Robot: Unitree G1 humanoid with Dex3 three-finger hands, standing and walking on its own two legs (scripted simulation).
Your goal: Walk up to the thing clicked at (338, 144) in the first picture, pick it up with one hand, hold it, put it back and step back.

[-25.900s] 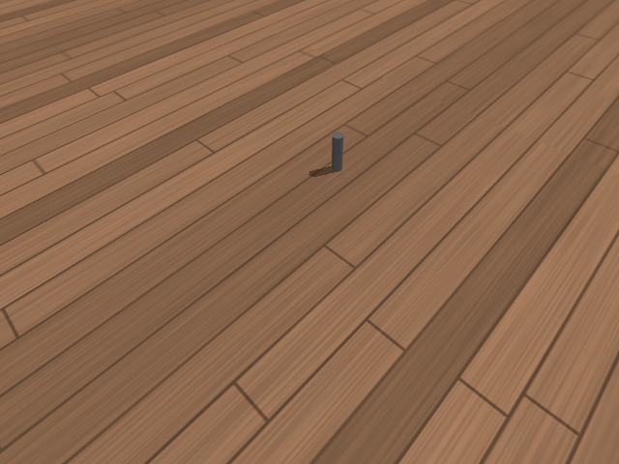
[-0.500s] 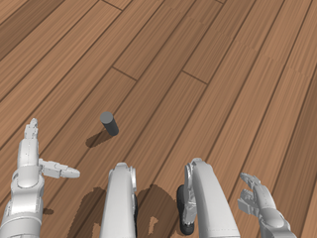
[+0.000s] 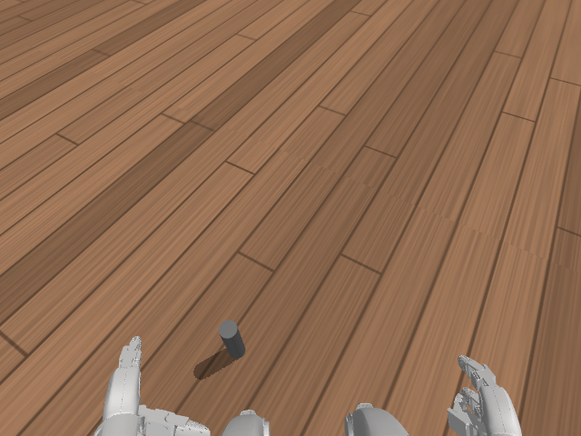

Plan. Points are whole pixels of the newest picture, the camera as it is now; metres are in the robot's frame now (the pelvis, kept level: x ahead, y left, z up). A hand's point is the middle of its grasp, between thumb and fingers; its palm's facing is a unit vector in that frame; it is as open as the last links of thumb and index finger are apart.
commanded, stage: home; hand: left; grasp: from the side
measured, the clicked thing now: (233, 340) +0.44 +0.19 -0.60
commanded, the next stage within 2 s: stand in 1.78 s
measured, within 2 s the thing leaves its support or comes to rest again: neither
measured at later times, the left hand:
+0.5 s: hand (172, 411) +0.17 +0.18 -0.03, palm faces +0.12 -0.95 -0.28, open 17.5 cm
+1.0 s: hand (169, 417) +0.16 +0.18 -0.03, palm faces +0.12 -0.95 -0.28, open 17.5 cm
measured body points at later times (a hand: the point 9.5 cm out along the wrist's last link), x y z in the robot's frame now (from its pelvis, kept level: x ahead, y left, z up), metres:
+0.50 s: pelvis +0.01 -0.01 +0.02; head +0.03 +0.00 +0.47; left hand +0.16 +0.23 -0.01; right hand +0.17 -0.25 -0.04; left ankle +0.01 +0.12 -0.66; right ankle +0.02 -0.13 -0.66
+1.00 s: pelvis +0.00 +0.00 +0.03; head +0.01 +0.00 +0.47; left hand +0.16 +0.23 -0.01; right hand +0.16 -0.24 -0.04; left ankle +0.01 +0.12 -0.66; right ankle +0.02 -0.13 -0.66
